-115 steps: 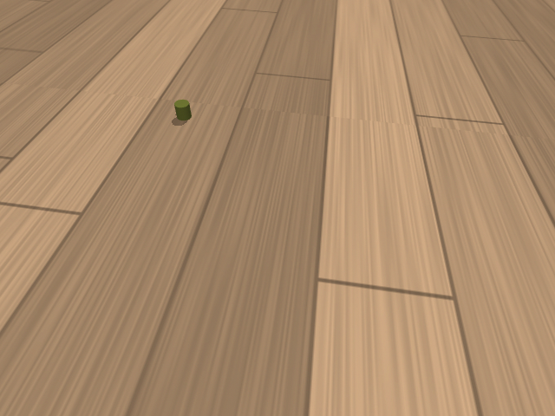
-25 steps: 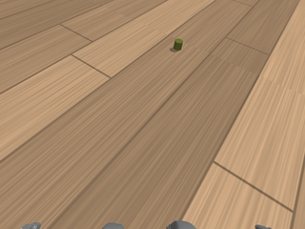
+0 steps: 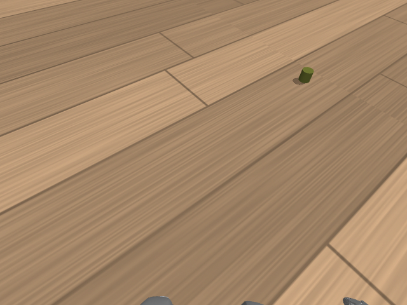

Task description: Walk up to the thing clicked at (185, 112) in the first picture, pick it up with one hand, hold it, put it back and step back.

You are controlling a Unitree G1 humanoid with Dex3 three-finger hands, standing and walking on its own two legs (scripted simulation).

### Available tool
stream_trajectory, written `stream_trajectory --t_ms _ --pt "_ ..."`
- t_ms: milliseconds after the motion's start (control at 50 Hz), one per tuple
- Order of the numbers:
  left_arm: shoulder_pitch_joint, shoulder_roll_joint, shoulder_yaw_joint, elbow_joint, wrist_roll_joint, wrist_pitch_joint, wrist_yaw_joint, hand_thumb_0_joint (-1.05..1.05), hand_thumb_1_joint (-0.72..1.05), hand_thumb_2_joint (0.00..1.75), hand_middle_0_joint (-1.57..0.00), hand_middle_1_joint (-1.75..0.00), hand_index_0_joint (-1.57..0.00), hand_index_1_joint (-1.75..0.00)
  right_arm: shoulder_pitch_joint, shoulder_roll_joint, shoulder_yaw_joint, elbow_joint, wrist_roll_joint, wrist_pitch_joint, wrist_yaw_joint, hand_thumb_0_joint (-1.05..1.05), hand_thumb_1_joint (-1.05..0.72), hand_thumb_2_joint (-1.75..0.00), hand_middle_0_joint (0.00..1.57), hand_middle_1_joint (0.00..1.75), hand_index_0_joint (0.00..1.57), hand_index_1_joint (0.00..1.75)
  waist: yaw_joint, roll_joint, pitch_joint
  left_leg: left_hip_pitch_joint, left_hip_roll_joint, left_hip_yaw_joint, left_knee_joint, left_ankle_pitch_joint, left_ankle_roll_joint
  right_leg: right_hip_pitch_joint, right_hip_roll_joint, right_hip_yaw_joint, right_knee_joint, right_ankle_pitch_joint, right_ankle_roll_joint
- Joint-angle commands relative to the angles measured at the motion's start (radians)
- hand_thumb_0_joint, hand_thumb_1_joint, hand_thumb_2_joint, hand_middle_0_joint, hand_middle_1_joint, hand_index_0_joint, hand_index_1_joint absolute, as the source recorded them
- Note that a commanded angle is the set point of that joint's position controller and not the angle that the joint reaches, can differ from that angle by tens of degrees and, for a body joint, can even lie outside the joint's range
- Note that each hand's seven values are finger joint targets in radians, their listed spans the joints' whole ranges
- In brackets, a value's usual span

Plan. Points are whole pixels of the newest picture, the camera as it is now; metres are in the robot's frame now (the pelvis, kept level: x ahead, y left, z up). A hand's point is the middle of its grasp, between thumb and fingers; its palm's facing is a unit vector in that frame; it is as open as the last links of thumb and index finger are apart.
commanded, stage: walk up
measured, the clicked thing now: (306, 74) +1.89 -0.78 -0.70
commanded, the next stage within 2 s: stand in 0.76 s
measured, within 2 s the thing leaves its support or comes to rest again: neither
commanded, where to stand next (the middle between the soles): +0.09 +0.00 m, yaw +3 degrees
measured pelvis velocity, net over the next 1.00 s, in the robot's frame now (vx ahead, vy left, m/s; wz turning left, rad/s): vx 0.02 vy -0.02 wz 0.08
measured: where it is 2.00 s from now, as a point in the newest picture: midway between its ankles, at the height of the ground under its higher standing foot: outside the picture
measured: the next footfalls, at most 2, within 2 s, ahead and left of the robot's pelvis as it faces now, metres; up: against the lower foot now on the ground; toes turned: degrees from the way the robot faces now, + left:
none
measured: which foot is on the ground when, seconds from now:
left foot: down 0.00-1.00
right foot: down 0.00-1.00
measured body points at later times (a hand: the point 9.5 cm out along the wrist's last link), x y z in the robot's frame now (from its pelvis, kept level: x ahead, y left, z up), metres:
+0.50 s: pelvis +0.01 -0.01 +0.02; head +0.03 +0.00 +0.47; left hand +0.07 +0.31 -0.11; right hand +0.13 -0.30 -0.10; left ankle +0.03 +0.12 -0.71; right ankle +0.02 -0.15 -0.71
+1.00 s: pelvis +0.02 -0.02 +0.03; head +0.03 -0.01 +0.48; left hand +0.07 +0.29 -0.10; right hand +0.15 -0.31 -0.09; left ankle +0.03 +0.12 -0.71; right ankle +0.02 -0.15 -0.71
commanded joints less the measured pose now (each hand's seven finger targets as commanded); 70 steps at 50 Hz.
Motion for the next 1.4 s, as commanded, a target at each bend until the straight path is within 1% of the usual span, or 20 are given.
stream_trajectory --t_ms 0,80,100,120,140,160,180,200,240,260,280,300,320,380,440,620,820,1200,1280,1380 --pt "0.038 0.162 0.044 -0.035 -0.018 -0.036 0.008 0.0 0.9 0.9 -0.2 -0.3 -0.2 -0.3 -0.04 -0.256 -0.058 -0.078 0.01 -0.036 -0.04 0.0 -0.9 -0.9 0.2 0.3 0.2 0.3 -0.001 0.189 -0.066 0.037 0.248 -0.372 -0.304 0.079 0.201 -0.088 0.011 0.084 0.034 0.021 -0.013" --pt "0.046 0.147 0.045 0.005 -0.004 -0.047 0.006 0.0 0.9 0.9 -0.2 -0.3 -0.2 -0.3 -0.053 -0.243 -0.047 -0.066 0.011 -0.027 -0.03 0.0 -0.9 -0.9 0.2 0.3 0.2 0.3 -0.009 0.212 -0.11 -0.024 0.204 -0.296 -0.236 0.168 0.17 0.087 0.075 0.009 -0.191 0.076 -0.018" --pt "0.057 0.133 0.044 0.021 -0.004 -0.051 0.008 0.0 0.9 0.9 -0.2 -0.3 -0.2 -0.3 -0.069 -0.237 -0.041 -0.061 0.018 -0.02 -0.029 0.0 -0.9 -0.9 0.2 0.3 0.2 0.3 0.01 0.196 -0.11 -0.075 0.19 -0.27 -0.204 0.14 0.148 0.176 0.095 -0.009 -0.309 0.172 -0.023" --pt "0.054 0.142 0.043 0.026 0.004 -0.061 0.013 0.0 0.9 0.9 -0.2 -0.3 -0.2 -0.3 -0.083 -0.197 -0.027 -0.058 0.028 -0.014 -0.028 0.0 -0.9 -0.9 0.2 0.3 0.2 0.3 0.026 0.143 -0.104 -0.113 0.16 -0.247 -0.145 0.158 0.101 0.229 0.075 0.041 -0.406 0.247 -0.036" --pt "0.018 0.202 0.048 0.011 0.017 -0.07 0.017 0.0 0.9 0.9 -0.2 -0.3 -0.2 -0.3 -0.085 -0.15 -0.014 -0.065 0.039 -0.01 -0.026 0.0 -0.9 -0.9 0.2 0.3 0.2 0.3 0.014 0.005 -0.095 -0.136 0.073 -0.179 -0.037 0.107 0.044 0.192 -0.058 0.237 -0.519 0.212 -0.082" --pt "-0.038 0.256 0.054 0.006 0.016 -0.071 0.013 0.0 0.9 0.9 -0.2 -0.3 -0.2 -0.3 -0.071 -0.16 -0.022 -0.044 0.038 -0.005 -0.033 0.0 -0.9 -0.9 0.2 0.3 0.2 0.3 -0.008 -0.095 -0.068 -0.084 -0.024 -0.086 0.057 -0.111 0.019 0.073 -0.194 0.386 -0.584 0.119 -0.176" --pt "-0.118 0.257 0.051 -0.013 0.016 -0.072 0.007 0.0 0.9 0.9 -0.2 -0.3 -0.2 -0.3 -0.028 -0.185 -0.035 -0.01 0.031 -0.003 -0.036 0.0 -0.9 -0.9 0.2 0.3 0.2 0.3 -0.044 -0.09 -0.05 -0.016 0.006 -0.051 0.111 -0.21 0.002 0.005 -0.246 0.402 -0.566 0.142 -0.221" --pt "-0.146 0.223 0.041 -0.015 0.008 -0.073 0.006 0.0 0.9 0.9 -0.2 -0.3 -0.2 -0.3 -0.003 -0.188 -0.036 0.013 0.033 -0.007 -0.031 0.0 -0.9 -0.9 0.2 0.3 0.2 0.3 -0.063 -0.046 -0.048 0.022 0.012 -0.044 0.055 -0.166 0.006 0.007 -0.214 0.319 -0.536 0.213 -0.206" --pt "-0.157 0.193 0.024 0.008 0.001 -0.07 0.007 0.0 0.9 0.9 -0.2 -0.3 -0.2 -0.3 0.009 -0.164 -0.032 0.043 0.029 -0.018 -0.026 0.0 -0.9 -0.9 0.2 0.3 0.2 0.3 -0.064 -0.058 -0.057 0.111 0.023 -0.066 -0.113 0.058 0.022 -0.01 -0.114 0.186 -0.457 0.321 -0.118" --pt "-0.148 0.168 0.015 0.015 -0.001 -0.067 0.006 0.0 0.9 0.9 -0.2 -0.3 -0.2 -0.3 -0.007 -0.184 -0.038 0.043 0.023 -0.024 -0.025 0.0 -0.9 -0.9 0.2 0.3 0.2 0.3 -0.06 -0.038 -0.083 0.154 0.065 -0.156 -0.169 0.121 0.043 -0.031 -0.068 0.137 -0.411 0.343 -0.08" --pt "-0.14 0.148 0.012 0.025 -0.007 -0.062 0.004 0.0 0.9 0.9 -0.2 -0.3 -0.2 -0.3 -0.04 -0.206 -0.037 0.034 0.017 -0.032 -0.024 0.0 -0.9 -0.9 0.2 0.3 0.2 0.3 -0.038 0.022 -0.102 0.12 0.13 -0.28 -0.221 0.125 0.077 0.0 -0.001 0.076 -0.354 0.285 -0.039" --pt "-0.121 0.147 0.013 0.042 -0.012 -0.058 0.003 0.0 0.9 0.9 -0.2 -0.3 -0.2 -0.3 -0.067 -0.228 -0.033 0.039 0.021 -0.035 -0.021 0.0 -0.9 -0.9 0.2 0.3 0.2 0.3 -0.014 0.054 -0.098 0.043 0.171 -0.335 -0.247 0.067 0.109 0.062 0.041 0.056 -0.341 0.169 -0.024" --pt "-0.115 0.139 0.011 0.056 -0.01 -0.06 0.005 0.0 0.9 0.9 -0.2 -0.3 -0.2 -0.3 -0.084 -0.22 -0.025 0.048 0.023 -0.035 -0.02 0.0 -0.9 -0.9 0.2 0.3 0.2 0.3 -0.006 0.055 -0.097 0.01 0.178 -0.342 -0.261 0.076 0.111 0.118 0.043 0.062 -0.366 0.145 -0.025" --pt "-0.142 0.152 0.009 0.083 -0.012 -0.07 0.006 0.0 0.9 0.9 -0.2 -0.3 -0.2 -0.3 -0.114 -0.18 -0.005 0.079 0.026 -0.029 -0.02 0.0 -0.9 -0.9 0.2 0.3 0.2 0.3 -0.012 0.048 -0.097 0.009 0.095 -0.196 -0.215 0.21 0.046 0.184 -0.014 0.09 -0.457 0.286 -0.053" --pt "-0.165 0.153 0.006 0.102 -0.018 -0.069 0.007 0.0 0.9 0.9 -0.2 -0.3 -0.2 -0.3 -0.1 -0.182 -0.002 0.116 0.026 -0.028 -0.023 0.0 -0.9 -0.9 0.2 0.3 0.2 0.3 -0.023 0.083 -0.161 0.095 0.093 -0.179 -0.207 0.304 0.037 0.201 -0.032 0.075 -0.453 0.377 -0.059" --pt "-0.227 0.136 -0.002 0.165 -0.019 -0.055 0.004 0.0 0.9 0.9 -0.2 -0.3 -0.2 -0.3 -0.167 -0.184 0.008 0.168 0.025 -0.022 -0.022 0.0 -0.9 -0.9 0.2 0.3 0.2 0.3 -0.013 0.092 -0.119 0.048 0.117 -0.218 -0.321 0.248 0.039 0.258 -0.002 0.034 -0.509 0.298 -0.028" --pt "-0.256 0.129 -0.02 0.239 -0.016 -0.064 0.005 0.0 0.9 0.9 -0.2 -0.3 -0.2 -0.3 -0.203 -0.166 0.011 0.223 0.022 -0.016 -0.022 0.0 -0.9 -0.9 0.2 0.3 0.2 0.3 -0.029 0.057 -0.142 0.179 0.13 -0.158 -0.351 0.347 0.008 0.279 -0.027 0.068 -0.61 0.421 -0.005" --pt "-0.23 0.12 -0.025 0.277 -0.012 -0.062 0.009 0.0 0.9 0.9 -0.2 -0.3 -0.2 -0.3 -0.214 -0.155 0.013 0.263 0.023 -0.013 -0.021 0.0 -0.9 -0.9 0.2 0.3 0.2 0.3 -0.026 0.045 -0.134 0.201 0.143 -0.131 -0.425 0.316 -0.007 0.293 -0.018 0.075 -0.647 0.42 0.001" --pt "-0.227 0.122 -0.026 0.276 -0.011 -0.058 0.007 0.0 0.9 0.9 -0.2 -0.3 -0.2 -0.3 -0.207 -0.148 0.017 0.267 0.022 -0.01 -0.019 0.0 -0.9 -0.9 0.2 0.3 0.2 0.3 -0.027 0.047 -0.105 0.188 0.138 -0.13 -0.44 0.239 -0.01 0.261 -0.015 0.078 -0.662 0.339 -0.001" --pt "-0.225 0.122 -0.023 0.268 -0.012 -0.059 0.008 0.0 0.9 0.9 -0.2 -0.3 -0.2 -0.3 -0.192 -0.152 0.017 0.269 0.021 -0.013 -0.02 0.0 -0.9 -0.9 0.2 0.3 0.2 0.3 -0.027 0.053 -0.132 0.193 0.146 -0.13 -0.435 0.311 -0.012 0.292 -0.017 0.077 -0.645 0.412 -0.002"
